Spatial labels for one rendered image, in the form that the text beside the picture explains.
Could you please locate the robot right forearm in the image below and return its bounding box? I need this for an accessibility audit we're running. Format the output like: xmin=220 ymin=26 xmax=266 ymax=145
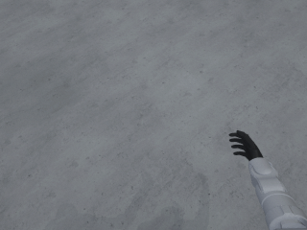
xmin=248 ymin=157 xmax=307 ymax=230

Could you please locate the robot right hand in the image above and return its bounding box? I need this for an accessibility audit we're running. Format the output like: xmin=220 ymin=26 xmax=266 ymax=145
xmin=228 ymin=130 xmax=264 ymax=161

